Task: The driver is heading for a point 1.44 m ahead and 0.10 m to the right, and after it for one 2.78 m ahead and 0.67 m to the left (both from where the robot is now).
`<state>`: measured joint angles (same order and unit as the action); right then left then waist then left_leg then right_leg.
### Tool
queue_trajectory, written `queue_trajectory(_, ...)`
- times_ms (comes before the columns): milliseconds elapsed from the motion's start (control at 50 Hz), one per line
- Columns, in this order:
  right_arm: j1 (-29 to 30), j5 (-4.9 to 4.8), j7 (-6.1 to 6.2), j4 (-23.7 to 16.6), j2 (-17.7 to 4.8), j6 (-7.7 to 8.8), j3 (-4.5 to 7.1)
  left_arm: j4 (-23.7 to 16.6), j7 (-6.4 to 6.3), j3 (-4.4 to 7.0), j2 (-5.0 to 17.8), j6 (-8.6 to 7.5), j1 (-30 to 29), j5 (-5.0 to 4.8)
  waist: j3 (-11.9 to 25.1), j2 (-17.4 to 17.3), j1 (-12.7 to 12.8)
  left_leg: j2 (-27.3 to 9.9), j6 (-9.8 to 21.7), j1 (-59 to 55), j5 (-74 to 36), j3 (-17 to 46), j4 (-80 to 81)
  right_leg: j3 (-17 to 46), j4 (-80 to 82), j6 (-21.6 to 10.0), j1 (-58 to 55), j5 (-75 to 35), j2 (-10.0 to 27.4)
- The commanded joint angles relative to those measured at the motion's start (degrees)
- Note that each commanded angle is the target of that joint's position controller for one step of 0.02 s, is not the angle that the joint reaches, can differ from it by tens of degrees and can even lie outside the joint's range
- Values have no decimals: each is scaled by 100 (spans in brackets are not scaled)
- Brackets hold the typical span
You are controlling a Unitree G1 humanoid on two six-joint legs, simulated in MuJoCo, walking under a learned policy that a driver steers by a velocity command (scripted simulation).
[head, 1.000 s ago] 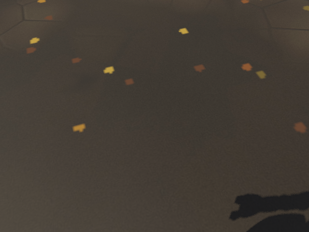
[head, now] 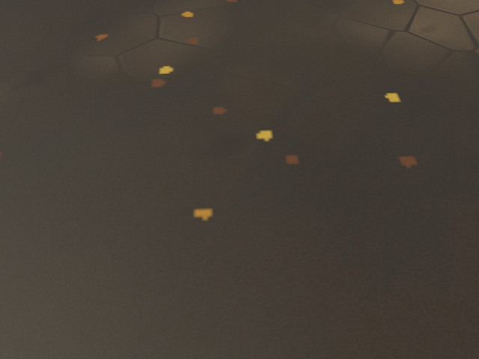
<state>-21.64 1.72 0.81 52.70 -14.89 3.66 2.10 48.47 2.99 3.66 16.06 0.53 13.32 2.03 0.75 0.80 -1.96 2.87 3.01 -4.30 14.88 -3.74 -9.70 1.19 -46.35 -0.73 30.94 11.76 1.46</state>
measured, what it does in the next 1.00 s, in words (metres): walks ahead: right foot, then left foot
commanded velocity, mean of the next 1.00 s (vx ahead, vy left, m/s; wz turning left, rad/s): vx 0.48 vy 0.00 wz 0.03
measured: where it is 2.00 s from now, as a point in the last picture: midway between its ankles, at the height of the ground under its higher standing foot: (268, 199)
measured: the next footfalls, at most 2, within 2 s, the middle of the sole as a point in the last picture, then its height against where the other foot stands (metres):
right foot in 0.14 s outside the picture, level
left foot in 0.70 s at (274, 352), level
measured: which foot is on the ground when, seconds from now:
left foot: down 0.00-0.16, up 0.18-0.68, down 0.70-1.00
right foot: up 0.00-0.12, down 0.14-0.68, up 0.70-1.00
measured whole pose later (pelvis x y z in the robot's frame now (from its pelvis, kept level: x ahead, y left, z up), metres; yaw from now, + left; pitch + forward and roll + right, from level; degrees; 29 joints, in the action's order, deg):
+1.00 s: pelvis +0.55 -0.13 +0.00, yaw +4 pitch +1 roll +0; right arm -22.1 0.0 -0.6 52.5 -15.9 2.7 3.5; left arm 42.3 0.9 -0.2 15.0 -2.2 5.6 2.6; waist -2.7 1.5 -2.7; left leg 9.2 7.5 5.8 12.0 5.6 -17.7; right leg 3.9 -48.2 2.9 37.2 7.8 6.7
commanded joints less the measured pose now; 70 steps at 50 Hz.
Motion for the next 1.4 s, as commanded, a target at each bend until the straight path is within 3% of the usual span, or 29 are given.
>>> queue_trajectory(20,-100,22,3,-139,-809,124,180,-785,85,-6,293,-137,-1124,-6,-947,-560,-202,-1876,825,134,-640,635,303,-164,432,-142,929,10,213)
queue_trajectory(100,-24,-1,-29,-75,-1019,104,219,-905,99,15,346,-143,-825,-18,-585,-659,80,-1801,549,446,-3262,-12,-769,-851,978,-573,-529,390,-250)
queue_trajectory(140,-26,-34,-23,-95,-1030,54,184,-431,-6,193,614,-218,735,52,426,-227,758,-1423,254,1161,-4307,-620,-3186,-828,1497,-878,-2712,346,-708)
queue_trajectory(160,-65,-58,-55,-351,-709,70,72,-340,-119,379,1244,-239,1557,106,1083,677,1062,-1030,-30,2708,-2177,-775,-5259,1358,2158,-1362,-4168,1952,721)
queue_trajectory(180,140,-32,-124,-676,-478,149,44,-420,-139,405,1602,-230,1449,-48,1415,1456,792,-10,-202,4287,1430,0,-6653,4588,3355,-1904,-4731,1902,1943)
queue_trajectory(200,617,40,-146,-737,-834,173,107,-373,-150,394,1476,-196,1196,-162,802,633,835,-383,-105,4789,1037,713,-6954,4022,3312,-1892,-4369,1388,1795)
queue_trajectory(240,617,-25,-173,-717,-711,234,67,-423,-194,247,934,-213,615,-154,-85,-108,374,-858,-78,4416,179,643,-6150,2481,3211,-1554,-3006,-211,1287)
queue_trajectory(280,254,104,-196,-552,-614,39,27,-480,-210,131,654,-294,247,-163,-91,45,34,-1001,-190,3751,58,576,-5650,1648,3368,-1328,-2391,-1128,826)
queue_trajectory(340,343,127,-246,-577,-547,-160,36,-310,-201,103,644,-452,519,-213,-151,107,-1,-953,-339,3813,-256,356,-5282,1201,3577,-1334,-2262,-1985,644)
queue_trajectory(560,2186,-55,-365,-1073,-303,-116,-86,263,-362,-78,441,-567,1280,-82,-680,163,554,-450,37,4303,-1730,-53,-2752,-21,3936,-606,-3568,-3710,715)
queue_trajectory(620,1901,-43,-323,-1007,-402,-97,-63,354,-481,-97,572,-572,1146,-33,-405,282,310,26,326,3512,-1203,-343,-2348,-304,3254,-423,-4003,-5953,845)
queue_trajectory(660,861,-39,-249,-676,-619,-77,26,378,-562,-63,746,-516,1024,48,140,462,-146,338,546,2614,-641,-392,-2247,-398,1805,-303,-4220,-7197,919)
queue_trajectory(680,74,-19,-211,-440,-770,-38,99,352,-568,-31,869,-478,910,43,479,481,-488,337,707,1771,-691,-233,-1901,-457,686,-278,-3922,-6842,910)
queue_trajectory(700,-828,78,-154,-241,-1021,-31,210,180,-552,-51,879,-499,619,-23,937,201,-986,-333,1079,362,-649,605,-1716,-633,-982,-256,-2787,-5244,748)
queue_trajectory(720,-930,127,-110,-235,-1750,-103,443,-69,-426,-159,291,-546,1125,-161,1410,-1388,-517,-2088,2261,-1594,-1108,3605,-1812,-662,-3618,121,-55,200,-505)
queue_trajectory(740,-515,-206,-173,-246,-1387,-142,398,-147,-396,-112,649,-605,670,-9,1496,-549,-480,-2163,2407,-1513,-1074,4684,-1053,308,-4113,-26,764,1512,-636)
queue_trajectory(760,-8,-214,-165,-369,-1272,-155,381,-361,-344,-147,612,-692,304,-43,559,-353,-270,-2031,2206,-660,-859,3822,-794,516,-3738,-94,1083,982,-211)
queue_trajectory(780,248,-147,-167,-408,-906,-164,308,-389,-311,-158,651,-740,186,-54,145,97,-99,-1838,1970,73,-1072,3349,-576,396,-3303,-115,902,720,-13)
queue_trajectory(820,426,-137,-108,-366,-615,-118,207,-443,-283,-176,541,-554,200,55,-334,241,292,-1311,1606,1274,-1789,2586,-350,295,-2596,22,328,695,210)
queue_trajectory(900,230,-160,-117,-332,-991,18,307,-640,-228,-267,312,-298,1,100,-307,-153,359,-839,1454,1874,-2284,1992,-148,-49,-1350,315,84,324,324)
queue_trajectory(1080,-576,-97,-65,-281,-1011,-87,372,-1253,-184,-350,347,-394,-1665,-27,-216,-495,-386,-790,914,674,-2857,2185,-723,-164,1051,288,254,-1005,14)
queue_trajectory(1160,-198,-71,-25,-352,-1102,-5,369,-867,-256,-193,690,-518,-378,-7,156,-456,298,-853,561,690,-3842,2182,-1832,-166,1915,-146,-1619,-492,-264)
queue_trajectory(1180,-190,-101,-66,-353,-995,37,329,-678,-319,-111,889,-592,355,46,597,-184,645,-533,440,1047,-3522,1893,-2897,90,2100,-336,-2669,-436,44)
queue_trajectory(1200,-314,-113,-81,-529,-573,89,207,-638,-408,-26,1287,-614,1272,149,1414,507,899,-199,336,1765,-1582,1452,-4514,1665,2195,-628,-3826,464,1454)
queue_trajectory(1220,-1213,-229,-106,-518,-334,65,175,-477,-383,134,1743,-498,1176,128,1587,1849,377,641,150,3405,1672,961,-5783,4318,3040,-1402,-4529,890,2396)
queue_trajectory(1240,-871,-27,-53,-346,-779,-19,212,-560,-330,64,1142,-436,752,-20,754,650,317,135,210,3984,1283,1158,-6192,4224,3147,-1371,-3876,1766,2200)
queue_trajectory(1260,-250,-1,-111,-446,-799,-19,220,-634,-292,-33,705,-447,350,-70,135,107,344,-26,195,3950,732,1165,-6035,3217,3211,-1235,-3183,1494,1855)
queue_trajectory(1320,93,46,-222,-542,-588,-91,160,-414,-284,-108,450,-545,291,-57,-146,421,153,-336,68,3570,321,996,-5427,1606,3437,-935,-2455,-474,1143)
queue_trajectory(1400,431,81,-286,-638,-443,-176,97,-116,-242,-72,520,-676,708,-150,-138,451,109,-421,-79,3883,-13,758,-5073,1051,3657,-1078,-2550,-1427,1069)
